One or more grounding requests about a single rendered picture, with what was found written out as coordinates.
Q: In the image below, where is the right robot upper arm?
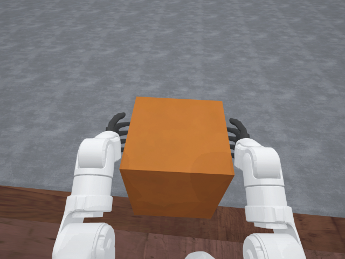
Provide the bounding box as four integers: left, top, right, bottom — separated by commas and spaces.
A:
243, 233, 305, 259

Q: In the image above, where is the right robot hand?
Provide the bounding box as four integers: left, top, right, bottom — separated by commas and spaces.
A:
227, 118, 250, 158

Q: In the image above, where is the left robot forearm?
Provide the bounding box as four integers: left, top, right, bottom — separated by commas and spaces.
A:
52, 131, 121, 259

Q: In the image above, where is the carton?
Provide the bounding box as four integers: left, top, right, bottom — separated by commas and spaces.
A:
119, 97, 234, 219

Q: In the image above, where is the right robot forearm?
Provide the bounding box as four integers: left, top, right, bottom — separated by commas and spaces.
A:
234, 138, 306, 259

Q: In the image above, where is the left robot hand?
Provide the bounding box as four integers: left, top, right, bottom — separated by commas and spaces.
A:
106, 112, 130, 152

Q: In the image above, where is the left robot upper arm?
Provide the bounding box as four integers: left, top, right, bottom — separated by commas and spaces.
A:
53, 223, 115, 259

